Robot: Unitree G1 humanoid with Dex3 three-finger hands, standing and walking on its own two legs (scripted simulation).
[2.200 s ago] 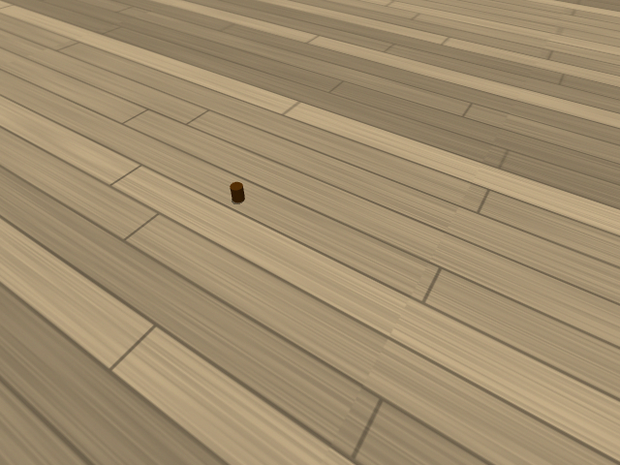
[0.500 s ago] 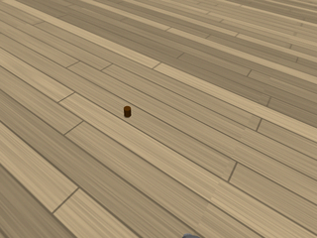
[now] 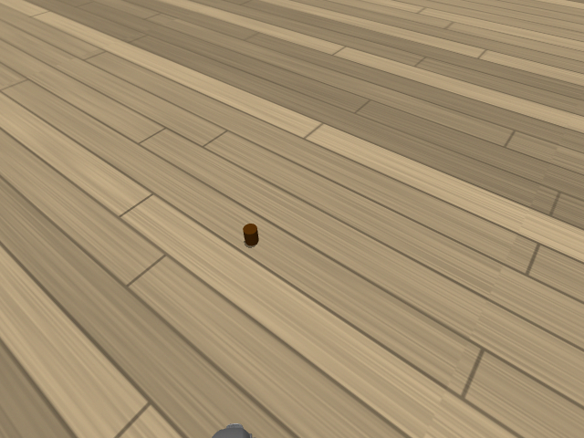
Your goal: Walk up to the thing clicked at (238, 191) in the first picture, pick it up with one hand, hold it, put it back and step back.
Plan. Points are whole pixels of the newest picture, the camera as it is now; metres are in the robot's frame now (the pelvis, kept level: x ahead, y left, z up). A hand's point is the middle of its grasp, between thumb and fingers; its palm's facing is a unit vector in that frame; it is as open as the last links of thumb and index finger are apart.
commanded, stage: walk up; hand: left
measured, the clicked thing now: (251, 234) +1.05 +0.23 -0.73
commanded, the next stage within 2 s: none
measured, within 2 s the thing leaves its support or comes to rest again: neither
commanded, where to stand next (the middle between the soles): +0.65 -0.01 m, yaw +1 degrees
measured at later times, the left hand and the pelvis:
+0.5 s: hand (146, 352) +0.30 +0.28 -0.14, palm faces -0.09 -0.93 -0.34, open 7.4 cm; pelvis +0.22 +0.01 +0.00, yaw -2 degrees
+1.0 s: hand (172, 294) +0.42 +0.27 -0.15, palm faces -0.01 -0.93 -0.36, open 7.4 cm; pelvis +0.40 -0.01 -0.01, yaw +1 degrees
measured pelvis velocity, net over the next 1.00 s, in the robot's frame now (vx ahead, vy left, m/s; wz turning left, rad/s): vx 0.40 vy -0.01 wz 0.01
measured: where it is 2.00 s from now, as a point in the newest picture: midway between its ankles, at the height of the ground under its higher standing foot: (312, 334)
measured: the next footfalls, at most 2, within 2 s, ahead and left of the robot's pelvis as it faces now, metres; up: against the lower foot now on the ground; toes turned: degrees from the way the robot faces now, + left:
left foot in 0.14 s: +0.23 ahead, +0.15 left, +0.00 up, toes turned +6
right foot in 0.56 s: +0.39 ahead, -0.14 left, +0.00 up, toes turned -6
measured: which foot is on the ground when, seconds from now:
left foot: up 0.00-0.12, down 0.14-0.58, up 0.60-0.96, down 0.98-1.00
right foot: down 0.00-0.16, up 0.18-0.54, down 0.56-1.00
